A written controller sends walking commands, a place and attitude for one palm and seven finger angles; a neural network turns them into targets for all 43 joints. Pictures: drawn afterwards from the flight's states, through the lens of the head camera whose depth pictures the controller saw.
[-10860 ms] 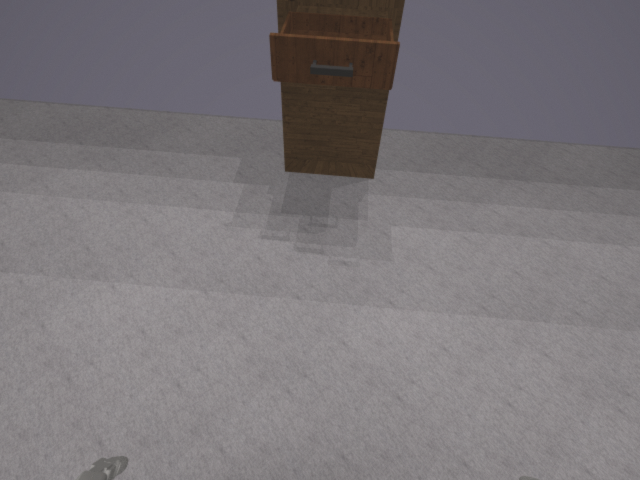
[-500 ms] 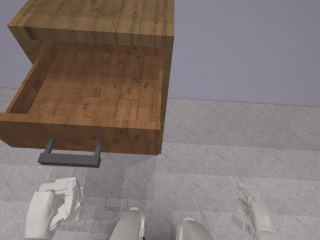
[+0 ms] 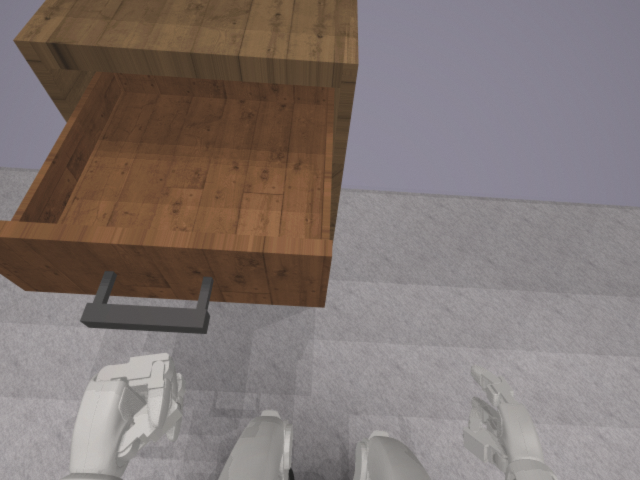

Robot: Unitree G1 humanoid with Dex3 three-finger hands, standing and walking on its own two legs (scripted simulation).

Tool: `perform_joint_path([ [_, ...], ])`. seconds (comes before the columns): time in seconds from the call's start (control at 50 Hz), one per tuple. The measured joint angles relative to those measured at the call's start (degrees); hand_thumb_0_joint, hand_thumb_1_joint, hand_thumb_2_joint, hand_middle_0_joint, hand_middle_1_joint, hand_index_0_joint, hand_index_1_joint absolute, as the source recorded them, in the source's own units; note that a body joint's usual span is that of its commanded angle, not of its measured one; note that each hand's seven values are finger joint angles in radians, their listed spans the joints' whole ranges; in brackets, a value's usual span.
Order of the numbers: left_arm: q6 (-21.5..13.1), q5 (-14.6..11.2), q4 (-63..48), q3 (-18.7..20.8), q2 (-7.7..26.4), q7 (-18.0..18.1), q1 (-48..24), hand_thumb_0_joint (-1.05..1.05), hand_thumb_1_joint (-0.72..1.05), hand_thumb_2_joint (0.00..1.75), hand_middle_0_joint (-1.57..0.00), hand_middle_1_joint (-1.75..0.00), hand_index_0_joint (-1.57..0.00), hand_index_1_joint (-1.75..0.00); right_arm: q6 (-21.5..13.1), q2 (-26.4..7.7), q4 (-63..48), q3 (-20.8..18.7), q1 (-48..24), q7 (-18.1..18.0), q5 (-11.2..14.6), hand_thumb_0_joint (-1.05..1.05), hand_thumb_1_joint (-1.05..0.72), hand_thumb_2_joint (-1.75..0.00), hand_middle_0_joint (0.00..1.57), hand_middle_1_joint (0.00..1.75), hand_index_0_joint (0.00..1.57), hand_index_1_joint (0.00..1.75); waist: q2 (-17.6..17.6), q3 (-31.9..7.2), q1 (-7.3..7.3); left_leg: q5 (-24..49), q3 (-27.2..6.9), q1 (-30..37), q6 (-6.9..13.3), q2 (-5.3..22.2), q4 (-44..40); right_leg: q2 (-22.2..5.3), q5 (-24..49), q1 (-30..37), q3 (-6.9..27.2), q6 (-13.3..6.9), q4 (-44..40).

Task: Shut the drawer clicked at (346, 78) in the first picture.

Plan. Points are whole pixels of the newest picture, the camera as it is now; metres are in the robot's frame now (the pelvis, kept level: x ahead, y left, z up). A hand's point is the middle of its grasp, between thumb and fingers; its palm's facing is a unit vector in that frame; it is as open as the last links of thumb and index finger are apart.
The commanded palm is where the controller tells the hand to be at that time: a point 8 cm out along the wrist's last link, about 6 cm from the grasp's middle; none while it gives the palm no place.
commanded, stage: push the drawer shut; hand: left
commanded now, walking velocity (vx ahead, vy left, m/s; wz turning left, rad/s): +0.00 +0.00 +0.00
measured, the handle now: (152, 300) +0.30 +0.22 +0.04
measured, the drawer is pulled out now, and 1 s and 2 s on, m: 0.27 0.21 0.08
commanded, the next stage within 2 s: none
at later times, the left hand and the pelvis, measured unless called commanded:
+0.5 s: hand (175, 372) +0.23 +0.17 +0.04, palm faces +0.04 -1.00 -0.03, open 3.2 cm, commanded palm +0.21 +0.22 +0.04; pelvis +0.01 +0.00 +0.00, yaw +0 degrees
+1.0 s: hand (189, 324) +0.28 +0.17 +0.04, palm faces +0.03 -1.00 -0.04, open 3.1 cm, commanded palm +0.27 +0.22 +0.04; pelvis -0.01 +0.00 +0.01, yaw +0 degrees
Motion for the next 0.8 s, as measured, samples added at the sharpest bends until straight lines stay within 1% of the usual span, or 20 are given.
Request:
perform_joint_path([
  [0.1,-0.8,0.4,-1.3,-0.1,0.1,0.8,0.1,0.02,0.9,0.9,-1.39,-1.6,-1.39,-1.6,0.4,0.1,-0.2,0.0,0.0,0.3,-0.1,0.01,-0.91,-0.9,0.2,0.3,0.2,0.3,0.0,-0.2,0.07,-0.1,-0.1,0.0,0.0,0.0,0.1,0.0,-0.1,0.1,-0.1,0.0,0.0],
  [0.22,0.1,0.8,0.1,-0.3,0.2,0.9,-1.4,0.02,0.9,0.9,-1.39,-1.6,-1.4,-1.6,0.8,-0.2,-0.5,0.5,-0.1,0.2,-0.1,0.01,-0.91,-0.9,0.2,0.3,0.2,0.3,0.2,-0.2,-0.03,-0.2,-0.1,-0.1,0.1,-0.1,0.2,0.0,-0.2,0.0,-0.1,0.1,0.1],
  [0.4,0.3,-0.2,1.0,1.8,1.4,1.0,-5.0,0.02,0.9,0.9,-1.39,-1.6,-1.39,-1.6,0.9,-0.4,0.3,0.7,0.4,0.1,-0.2,0.01,-0.91,-0.9,0.2,0.3,0.2,0.3,-0.1,-0.2,-0.44,-0.5,-0.4,-0.1,-0.2,0.1,0.2,0.2,-0.3,0.1,-0.3,-0.1,-0.1],
  [0.54,1.1,-0.5,2.8,1.8,1.2,0.3,-6.7,-0.01,0.9,0.91,-1.39,-1.6,-1.39,-1.6,1.2,-1.2,0.5,0.7,1.0,0.1,-0.1,0.01,-0.91,-0.9,0.2,0.3,0.2,0.3,0.3,-0.1,-0.63,-0.2,-0.3,0.5,-0.1,0.0,-0.6,0.2,0.0,0.7,-0.1,0.1,-1.0],
  [0.7,0.0,-0.4,6.3,2.2,2.0,0.1,-12.1,-0.06,0.87,0.93,-1.4,-1.6,-1.4,-1.6,0.7,-2.0,1.4,1.0,0.9,0.0,-0.4,0.01,-0.91,-0.9,0.2,0.3,0.2,0.3,-0.1,0.4,-0.49,0.1,-0.7,-0.8,-0.2,-0.1,0.1,0.1,0.1,-0.5,-0.6,-0.1,-0.2],
  [0.8,1.3,-0.3,8.3,2.4,2.2,0.6,-16.3,-0.05,0.87,0.94,-1.4,-1.6,-1.4,-1.6,0.9,-2.2,2.0,1.2,0.6,0.2,-0.4,0.01,-0.91,-0.9,0.2,0.3,0.2,0.3,0.2,0.7,-0.64,0.6,-0.7,-1.1,-0.2,-0.1,0.0,0.0,0.5,-0.7,-0.7,-0.1,-0.3],
])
